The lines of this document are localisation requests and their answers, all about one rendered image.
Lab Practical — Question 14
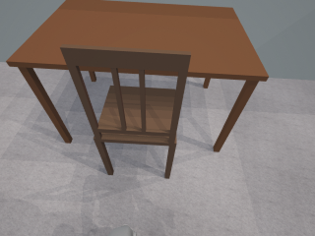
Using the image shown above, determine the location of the table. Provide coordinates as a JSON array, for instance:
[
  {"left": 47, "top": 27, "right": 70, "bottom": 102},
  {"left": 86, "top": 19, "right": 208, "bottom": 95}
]
[{"left": 6, "top": 0, "right": 269, "bottom": 152}]

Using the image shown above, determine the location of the chair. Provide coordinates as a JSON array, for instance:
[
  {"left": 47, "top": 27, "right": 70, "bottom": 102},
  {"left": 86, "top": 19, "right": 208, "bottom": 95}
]
[{"left": 60, "top": 44, "right": 191, "bottom": 179}]

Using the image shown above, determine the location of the robot left thigh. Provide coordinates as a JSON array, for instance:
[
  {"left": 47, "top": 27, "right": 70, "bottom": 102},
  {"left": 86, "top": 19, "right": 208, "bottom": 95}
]
[{"left": 108, "top": 226, "right": 137, "bottom": 236}]

